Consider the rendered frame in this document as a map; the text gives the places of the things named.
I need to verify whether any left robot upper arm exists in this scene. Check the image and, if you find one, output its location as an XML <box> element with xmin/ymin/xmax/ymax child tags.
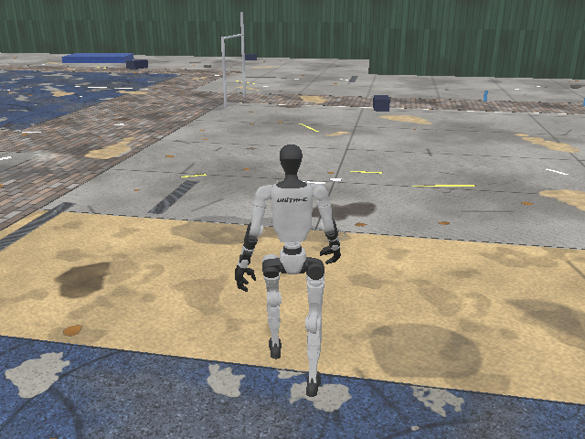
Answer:
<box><xmin>249</xmin><ymin>185</ymin><xmax>272</xmax><ymax>237</ymax></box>

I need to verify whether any humanoid robot head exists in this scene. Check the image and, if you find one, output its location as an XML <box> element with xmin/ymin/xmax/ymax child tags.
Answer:
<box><xmin>276</xmin><ymin>145</ymin><xmax>307</xmax><ymax>188</ymax></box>

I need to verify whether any left robot foot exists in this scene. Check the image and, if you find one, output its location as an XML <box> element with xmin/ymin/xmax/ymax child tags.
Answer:
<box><xmin>269</xmin><ymin>338</ymin><xmax>282</xmax><ymax>359</ymax></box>

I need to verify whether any robot right forearm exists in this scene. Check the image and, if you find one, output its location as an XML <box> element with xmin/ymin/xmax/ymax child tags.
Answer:
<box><xmin>325</xmin><ymin>218</ymin><xmax>340</xmax><ymax>251</ymax></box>

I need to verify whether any robot left hand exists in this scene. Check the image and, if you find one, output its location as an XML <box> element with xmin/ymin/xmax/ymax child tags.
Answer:
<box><xmin>235</xmin><ymin>265</ymin><xmax>256</xmax><ymax>292</ymax></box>

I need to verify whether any robot right hand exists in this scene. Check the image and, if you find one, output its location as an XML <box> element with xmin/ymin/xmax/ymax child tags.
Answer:
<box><xmin>320</xmin><ymin>246</ymin><xmax>341</xmax><ymax>264</ymax></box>

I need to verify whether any robot left forearm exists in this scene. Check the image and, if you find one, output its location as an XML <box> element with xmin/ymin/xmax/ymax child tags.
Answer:
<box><xmin>238</xmin><ymin>223</ymin><xmax>258</xmax><ymax>269</ymax></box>

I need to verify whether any right robot upper arm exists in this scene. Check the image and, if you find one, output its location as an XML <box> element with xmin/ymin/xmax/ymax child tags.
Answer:
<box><xmin>311</xmin><ymin>184</ymin><xmax>335</xmax><ymax>232</ymax></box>

